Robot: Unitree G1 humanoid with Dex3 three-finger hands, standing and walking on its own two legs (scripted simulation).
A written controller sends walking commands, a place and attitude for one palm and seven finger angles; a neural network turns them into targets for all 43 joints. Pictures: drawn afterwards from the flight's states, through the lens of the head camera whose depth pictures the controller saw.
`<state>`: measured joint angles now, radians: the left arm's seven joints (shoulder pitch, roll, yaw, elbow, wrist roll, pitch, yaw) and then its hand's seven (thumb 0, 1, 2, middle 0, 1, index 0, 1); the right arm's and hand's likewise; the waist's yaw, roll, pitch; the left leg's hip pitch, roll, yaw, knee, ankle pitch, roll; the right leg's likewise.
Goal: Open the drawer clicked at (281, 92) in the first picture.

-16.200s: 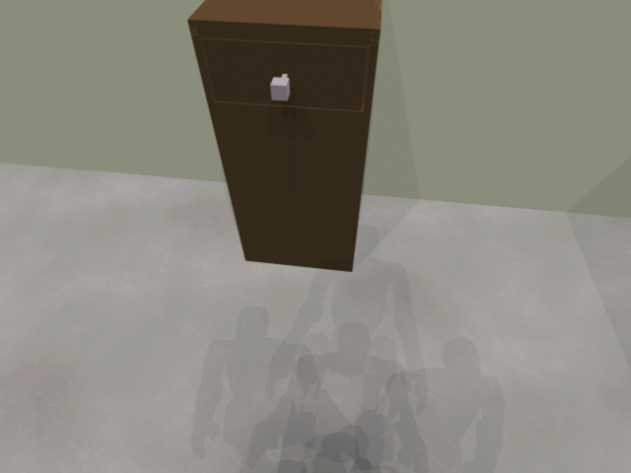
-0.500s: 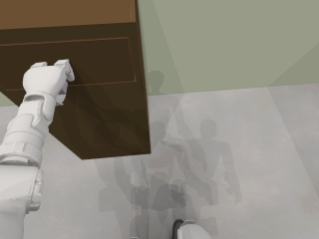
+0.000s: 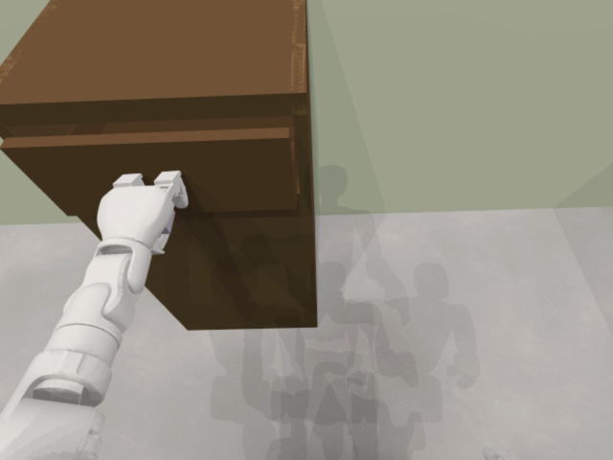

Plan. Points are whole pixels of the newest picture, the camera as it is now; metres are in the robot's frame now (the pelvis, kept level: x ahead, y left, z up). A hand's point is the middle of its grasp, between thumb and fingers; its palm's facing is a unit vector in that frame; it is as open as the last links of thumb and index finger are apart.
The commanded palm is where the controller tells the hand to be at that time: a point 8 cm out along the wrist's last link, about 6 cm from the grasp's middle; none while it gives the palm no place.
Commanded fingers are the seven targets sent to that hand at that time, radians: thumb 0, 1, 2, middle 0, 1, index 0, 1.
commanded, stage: pull the drawer open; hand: left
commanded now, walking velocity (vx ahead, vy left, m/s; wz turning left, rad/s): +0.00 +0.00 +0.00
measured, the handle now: (158, 204) +0.45 +0.24 +0.04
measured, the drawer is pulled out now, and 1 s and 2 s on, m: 0.04 0.02 0.09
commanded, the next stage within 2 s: none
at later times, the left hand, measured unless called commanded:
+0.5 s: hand (156, 224) +0.42 +0.24 +0.03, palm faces -0.06 -0.01 -1.00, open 7.3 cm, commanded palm +0.41 +0.24 +0.08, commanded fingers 0.00 0.90 0.90 -0.40 -1.35 -0.40 -1.35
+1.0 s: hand (156, 225) +0.42 +0.24 +0.03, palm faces -0.05 -0.02 -1.00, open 7.4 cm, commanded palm +0.38 +0.25 +0.08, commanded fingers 0.00 0.90 0.90 -0.40 -1.35 -0.40 -1.35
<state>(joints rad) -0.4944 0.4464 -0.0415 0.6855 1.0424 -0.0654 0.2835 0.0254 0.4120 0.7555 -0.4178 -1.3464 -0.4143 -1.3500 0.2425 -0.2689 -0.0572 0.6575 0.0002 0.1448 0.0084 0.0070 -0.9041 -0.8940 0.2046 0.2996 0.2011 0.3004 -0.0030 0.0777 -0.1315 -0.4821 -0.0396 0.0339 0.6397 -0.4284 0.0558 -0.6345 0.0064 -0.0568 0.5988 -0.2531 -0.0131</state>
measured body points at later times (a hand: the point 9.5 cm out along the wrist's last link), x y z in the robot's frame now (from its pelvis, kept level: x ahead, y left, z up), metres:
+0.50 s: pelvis -0.03 -0.02 -0.01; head +0.07 -0.03 +0.43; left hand +0.42 +0.24 +0.08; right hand +0.01 -0.29 -0.15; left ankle -0.10 +0.07 -0.72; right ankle +0.01 -0.12 -0.72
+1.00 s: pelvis -0.05 -0.01 -0.01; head +0.05 -0.02 +0.43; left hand +0.42 +0.24 +0.08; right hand -0.02 -0.29 -0.15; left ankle -0.10 +0.07 -0.72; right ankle +0.01 -0.12 -0.72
